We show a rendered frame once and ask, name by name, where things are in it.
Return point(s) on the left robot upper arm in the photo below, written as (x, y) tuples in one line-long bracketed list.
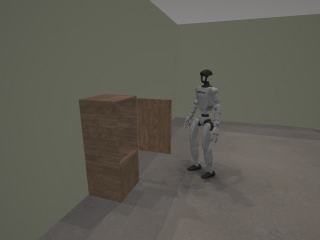
[(215, 95)]

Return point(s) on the robot left hand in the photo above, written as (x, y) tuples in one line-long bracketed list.
[(215, 131)]

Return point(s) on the cupboard door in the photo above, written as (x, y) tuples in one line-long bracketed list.
[(154, 123)]

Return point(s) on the robot right hand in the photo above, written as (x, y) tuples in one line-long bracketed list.
[(189, 120)]

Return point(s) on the right robot upper arm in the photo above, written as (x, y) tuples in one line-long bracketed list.
[(196, 101)]

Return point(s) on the left robot thigh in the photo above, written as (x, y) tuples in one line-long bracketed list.
[(206, 135)]

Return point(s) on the robot head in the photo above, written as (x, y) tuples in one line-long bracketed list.
[(205, 73)]

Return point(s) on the robot right forearm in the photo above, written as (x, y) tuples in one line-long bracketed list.
[(193, 110)]

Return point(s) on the robot left forearm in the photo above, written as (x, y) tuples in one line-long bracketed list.
[(217, 116)]

